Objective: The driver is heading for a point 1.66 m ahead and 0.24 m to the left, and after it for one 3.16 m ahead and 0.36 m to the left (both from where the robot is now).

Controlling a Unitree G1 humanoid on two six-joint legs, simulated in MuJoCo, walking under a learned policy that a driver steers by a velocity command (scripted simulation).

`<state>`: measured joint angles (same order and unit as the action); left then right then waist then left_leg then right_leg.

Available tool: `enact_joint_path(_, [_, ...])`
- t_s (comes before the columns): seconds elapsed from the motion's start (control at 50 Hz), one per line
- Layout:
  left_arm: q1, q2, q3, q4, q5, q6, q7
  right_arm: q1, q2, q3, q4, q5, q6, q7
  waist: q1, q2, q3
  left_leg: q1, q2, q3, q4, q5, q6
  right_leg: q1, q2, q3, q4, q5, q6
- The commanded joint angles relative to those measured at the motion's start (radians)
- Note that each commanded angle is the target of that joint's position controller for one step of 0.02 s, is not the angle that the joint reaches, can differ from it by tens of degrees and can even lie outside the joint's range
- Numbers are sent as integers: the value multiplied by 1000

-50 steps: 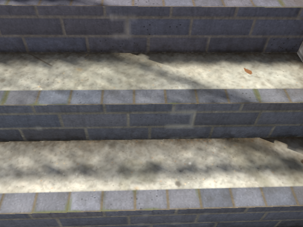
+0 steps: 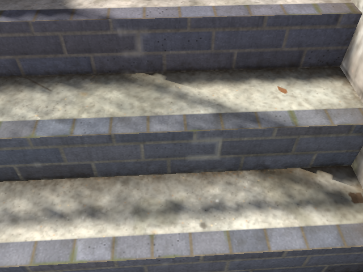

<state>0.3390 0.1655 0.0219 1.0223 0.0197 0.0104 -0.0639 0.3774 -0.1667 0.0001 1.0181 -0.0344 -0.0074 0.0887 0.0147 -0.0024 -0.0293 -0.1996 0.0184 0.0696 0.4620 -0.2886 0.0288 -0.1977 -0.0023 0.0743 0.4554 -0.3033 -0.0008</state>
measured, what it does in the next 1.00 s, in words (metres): climbs: left foot 0.19 m higher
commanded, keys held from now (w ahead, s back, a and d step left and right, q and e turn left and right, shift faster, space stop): w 0.14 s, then no key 0.82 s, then w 0.04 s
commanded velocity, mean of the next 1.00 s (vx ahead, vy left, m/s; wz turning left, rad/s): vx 0.10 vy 0.00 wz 0.00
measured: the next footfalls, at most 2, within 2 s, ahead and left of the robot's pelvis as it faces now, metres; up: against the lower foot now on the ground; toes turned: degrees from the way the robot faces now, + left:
left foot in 0.50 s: +0.23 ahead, +0.06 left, +0.19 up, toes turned +5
right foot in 1.02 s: +0.29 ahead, -0.16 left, +0.19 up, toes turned +0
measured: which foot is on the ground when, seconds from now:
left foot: down 0.00-0.22, up 0.24-0.48, down 0.50-1.00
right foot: down 0.00-0.68, up 0.70-1.00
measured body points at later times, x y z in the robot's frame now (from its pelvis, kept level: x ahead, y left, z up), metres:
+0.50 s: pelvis +0.10 -0.05 +0.01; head +0.09 -0.05 +0.46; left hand +0.03 +0.13 -0.15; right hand +0.33 -0.22 -0.07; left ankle +0.19 +0.06 -0.55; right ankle +0.00 -0.15 -0.74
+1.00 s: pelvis +0.19 -0.03 +0.15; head +0.19 -0.04 +0.60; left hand +0.28 +0.20 +0.01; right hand +0.26 -0.25 +0.00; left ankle +0.20 +0.06 -0.55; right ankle +0.25 -0.18 -0.53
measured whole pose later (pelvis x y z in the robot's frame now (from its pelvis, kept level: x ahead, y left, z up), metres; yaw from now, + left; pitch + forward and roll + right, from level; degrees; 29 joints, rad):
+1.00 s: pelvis +0.19 -0.03 +0.15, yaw +0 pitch +3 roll +4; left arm 0.17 0.21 0.01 1.01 0.03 -0.03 -0.09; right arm 0.18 -0.17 0.03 1.11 0.01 -0.11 0.05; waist -0.01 -0.05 -0.07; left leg -0.42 -0.06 0.14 0.75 -0.38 0.06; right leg -0.64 -0.08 0.10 0.99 -0.35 0.14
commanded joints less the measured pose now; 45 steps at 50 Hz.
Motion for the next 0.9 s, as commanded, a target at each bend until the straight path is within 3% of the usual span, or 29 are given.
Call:
enact_joint_path(0.02, [51,110,33,-22,38,-11,22,189,-157,-43,21,-40,5,-33,-61,88,163,55,169,-237,-216,-473,173,-314,18,-40,7,-275,-117])
enact_joint_path(0.08, [8,26,15,-53,38,-51,64,208,-141,-41,14,-28,1,-102,-91,178,118,-10,419,-532,-364,-420,326,-358,-49,-58,458,-7,-137])
enact_joint_path(0.14, [20,-4,10,-98,39,-42,36,-125,-135,-24,-114,3,-26,-134,31,103,76,-179,235,-226,-335,-249,206,-69,-23,-139,216,-165,-131])
enact_joint_path(0.16, [116,7,16,-52,30,-48,24,-116,-152,-27,-99,10,-11,-133,60,56,73,-198,195,-173,-261,-199,208,51,10,-161,53,33,-111])
enact_joint_path(0.2, [241,6,20,1,4,-82,21,8,-167,-37,-17,-28,23,-80,91,17,68,-209,149,-84,-7,262,237,216,48,-177,-126,250,-107])
enact_joint_path(0.22, [403,70,35,58,14,-91,36,105,-87,-28,18,-39,29,-43,85,-119,-21,-306,53,8,310,314,167,367,-68,-4,-112,546,-194])
enact_joint_path(0.24, [586,165,51,105,12,-79,45,157,-3,-6,13,-39,17,-24,116,-286,-64,-569,-71,50,707,-78,68,529,-339,353,-123,1053,-424])
enact_joint_path(0.26, [632,151,36,124,46,-56,26,157,13,-16,29,0,-6,-24,135,-268,-11,-705,-63,-98,1303,-191,60,418,-479,450,-167,896,-495])
enact_joint_path(0.3, [393,105,12,114,110,-42,2,-144,12,-29,-77,35,-40,-17,122,-133,119,-1175,-84,-166,1903,-195,180,335,-391,276,-162,592,-410])
enact_joint_path(0.32, [289,17,-26,99,99,-36,-5,-251,-17,-40,-154,26,-40,-17,85,-49,69,-1211,-49,-156,1914,-202,236,300,-378,193,-188,596,-369])
enact_joint_path(0.36, [50,-45,-68,80,70,-62,-4,-328,49,-8,-293,24,-8,-38,-69,28,12,-1084,37,-141,1751,-266,264,69,-283,7,-224,614,-235])
enact_joint_path(0.38, [27,-12,-62,76,65,-84,15,-300,54,8,-315,35,5,-42,-96,-51,-5,-1014,37,-118,1712,-322,260,-22,-240,-32,-258,593,-219])
enact_joint_path(0.42, [-34,54,-54,31,93,-132,35,-286,25,19,-325,62,27,-47,-138,-5,-32,-830,79,-59,1442,-102,238,-214,-171,-109,-319,520,-165])
enact_joint_path(0.44, [-58,94,-46,2,80,-141,30,-347,-7,21,-344,41,42,-51,-145,41,-60,-669,100,11,1123,-4,211,-311,-122,-132,-351,499,-161])
enact_joint_path(0.46, [-70,150,-28,-20,49,-133,28,-431,-2,33,-356,23,66,-45,-134,-30,-65,-477,56,78,931,-71,161,-452,-121,-108,-418,654,-221])
enact_joint_path(0.48, [108,203,-10,51,-19,-127,0,-597,8,57,-378,20,105,-14,-78,-177,-15,-604,-57,177,851,-673,34,-326,-227,20,-447,787,-337])
enact_joint_path(0.5, [236,148,-40,77,-10,-121,-36,-378,79,83,-227,-6,102,19,-42,-164,9,-627,-45,200,953,-390,28,-117,-288,-14,-325,1006,-313])
enact_joint_path(0.52, [241,194,-19,74,3,-112,-65,-250,52,75,-155,-1,85,19,-48,-174,-33,-718,-33,112,821,-201,56,105,-256,-67,-225,1210,-273])
enact_joint_path(0.54, [362,127,-37,86,18,-113,-77,-310,12,70,-143,27,75,19,3,-81,-146,-610,-19,5,845,-56,109,125,-207,-82,-141,1498,-205])
enact_joint_path(0.56, [380,126,-36,110,9,-118,-65,-360,8,68,-148,24,66,19,8,-119,-169,-559,-23,-15,835,-8,133,122,-206,-89,-120,1568,-196])
enact_joint_path(0.62, [308,137,-21,115,21,-97,-47,-374,-20,63,-85,22,65,2,-15,-116,-129,-413,-47,-18,693,-77,100,16,-159,-112,-92,1376,-197])
enact_joint_path(0.68, [177,120,-17,81,29,-69,-75,-329,-69,37,-37,-16,88,-26,-53,-7,-64,-346,-13,-143,473,-217,135,-137,-88,-124,-22,1008,-191])
enact_joint_path(0.7, [167,78,-24,79,36,-59,-88,-285,-83,29,-12,-36,91,-36,-62,98,-74,-347,58,-295,321,-250,185,-171,-44,-110,138,680,-155])
enact_joint_path(0.72, [132,74,-21,86,34,-47,-79,-146,-71,19,7,-63,80,-42,-169,172,-107,-325,167,-553,159,-294,262,-300,-24,8,603,342,-103])
enact_joint_path(0.74, [74,90,-9,80,12,-47,-65,-58,-111,0,37,-62,43,-59,-206,261,-137,-270,216,-742,60,-285,320,-479,30,171,1105,198,-80])
enact_joint_path(0.78, [-84,121,6,4,9,-58,-19,-160,-119,-5,56,-31,-51,-56,-147,112,-137,-152,214,-719,78,-172,278,-757,132,311,1468,116,-101])
enact_joint_path(0.82, [-148,123,4,-43,19,-41,22,-280,-39,15,62,-5,-101,-56,-66,-43,-108,-173,207,-533,72,29,261,-799,92,255,1455,104,-116])
enact_joint_path(0.88, [11,87,-2,4,41,-1,35,-477,97,81,-15,18,-133,-39,90,-79,-109,-353,113,-281,42,82,161,-606,-29,204,1191,115,-23])
enact_joint_path(0.9, [63,75,-3,36,42,4,22,-524,85,91,-53,30,-148,-30,125,-64,-106,-437,81,-185,58,161,131,-486,-61,146,1109,127,36])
